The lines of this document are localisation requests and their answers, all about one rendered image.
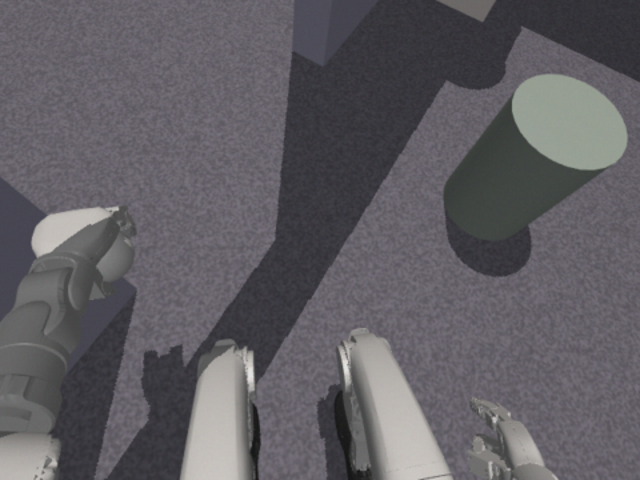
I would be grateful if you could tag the right robot hand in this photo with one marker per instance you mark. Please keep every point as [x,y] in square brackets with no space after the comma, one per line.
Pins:
[494,460]

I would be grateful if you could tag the left robot arm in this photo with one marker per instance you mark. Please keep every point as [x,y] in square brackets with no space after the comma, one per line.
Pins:
[36,338]

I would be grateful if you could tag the right robot arm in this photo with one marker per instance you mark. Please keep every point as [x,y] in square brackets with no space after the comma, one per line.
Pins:
[532,472]

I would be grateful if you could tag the right robot foot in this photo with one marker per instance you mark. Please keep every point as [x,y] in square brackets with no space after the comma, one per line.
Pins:
[344,436]

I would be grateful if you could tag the left robot hand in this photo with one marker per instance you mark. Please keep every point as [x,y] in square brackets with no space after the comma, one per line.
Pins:
[88,233]

